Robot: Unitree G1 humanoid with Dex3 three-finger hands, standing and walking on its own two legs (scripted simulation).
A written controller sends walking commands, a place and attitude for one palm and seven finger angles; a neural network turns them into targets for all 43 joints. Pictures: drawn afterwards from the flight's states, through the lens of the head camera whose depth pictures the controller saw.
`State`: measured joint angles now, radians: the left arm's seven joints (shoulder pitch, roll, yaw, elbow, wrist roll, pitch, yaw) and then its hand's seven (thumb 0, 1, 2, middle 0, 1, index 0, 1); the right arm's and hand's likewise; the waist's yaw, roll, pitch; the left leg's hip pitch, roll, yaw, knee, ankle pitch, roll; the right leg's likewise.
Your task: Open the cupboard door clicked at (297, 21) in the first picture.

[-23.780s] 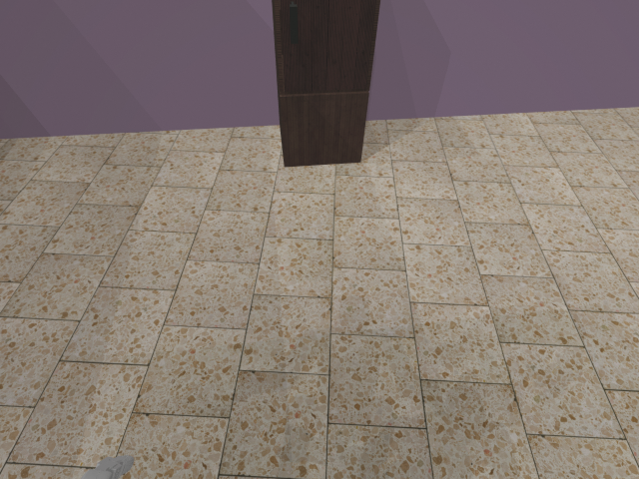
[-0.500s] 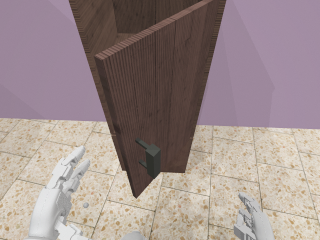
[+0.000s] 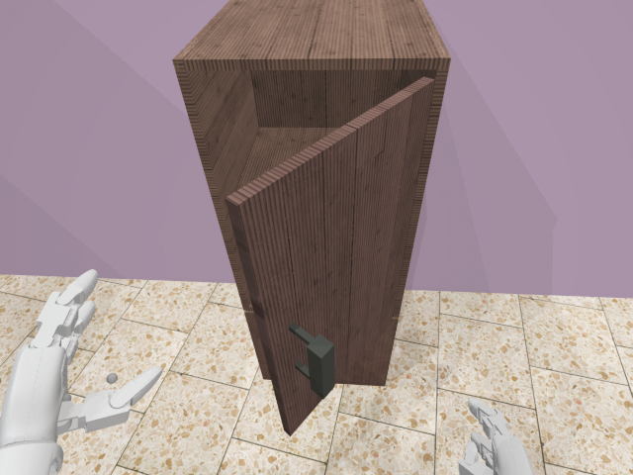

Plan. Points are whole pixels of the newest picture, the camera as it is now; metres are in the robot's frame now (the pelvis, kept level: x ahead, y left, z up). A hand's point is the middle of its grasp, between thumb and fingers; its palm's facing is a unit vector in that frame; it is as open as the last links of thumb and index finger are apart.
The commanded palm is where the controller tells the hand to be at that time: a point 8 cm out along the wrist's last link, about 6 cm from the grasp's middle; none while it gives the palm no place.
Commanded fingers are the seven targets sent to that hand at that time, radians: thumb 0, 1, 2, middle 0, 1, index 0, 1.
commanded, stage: draw the hand back to the body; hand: left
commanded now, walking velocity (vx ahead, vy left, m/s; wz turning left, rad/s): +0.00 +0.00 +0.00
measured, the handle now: (310, 359) +0.30 +0.05 -0.05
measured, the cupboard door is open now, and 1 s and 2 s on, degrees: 53 53 53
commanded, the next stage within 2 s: step back with the hand held close in 0.62 s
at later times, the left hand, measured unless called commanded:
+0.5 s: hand (92, 341) +0.20 +0.24 +0.16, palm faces +0.42 -0.81 -0.40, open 7.5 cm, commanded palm +0.15 +0.28 +0.19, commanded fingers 0.00 0.90 0.90 -0.20 -0.30 -0.20 -0.30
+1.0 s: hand (95, 336) +0.20 +0.23 +0.17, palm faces +0.31 -0.80 -0.51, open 7.4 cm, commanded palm +0.14 +0.29 +0.19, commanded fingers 0.00 0.90 0.90 -0.20 -0.30 -0.20 -0.30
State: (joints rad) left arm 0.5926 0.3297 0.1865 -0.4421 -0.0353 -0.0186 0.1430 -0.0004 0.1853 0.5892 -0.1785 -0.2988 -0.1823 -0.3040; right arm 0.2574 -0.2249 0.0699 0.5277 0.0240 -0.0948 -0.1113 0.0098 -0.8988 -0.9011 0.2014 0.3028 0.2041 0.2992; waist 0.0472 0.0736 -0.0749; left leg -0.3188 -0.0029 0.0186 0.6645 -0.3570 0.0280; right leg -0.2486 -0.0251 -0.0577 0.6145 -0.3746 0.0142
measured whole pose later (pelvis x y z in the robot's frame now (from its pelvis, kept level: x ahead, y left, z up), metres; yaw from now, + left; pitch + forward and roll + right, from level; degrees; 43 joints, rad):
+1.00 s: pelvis -0.01 -0.01 +0.02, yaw -2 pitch +0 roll -1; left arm 0.55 0.38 0.37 -0.46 -0.05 -0.12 0.10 0.02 0.89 0.90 -0.21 -0.30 -0.21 -0.30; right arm 0.14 -0.25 0.00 0.56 0.00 0.00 -0.09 0.01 -0.90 -0.90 0.20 0.30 0.20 0.30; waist 0.00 0.06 0.04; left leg -0.22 0.02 0.04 0.43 -0.22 0.01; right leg -0.16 0.00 -0.04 0.38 -0.22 0.00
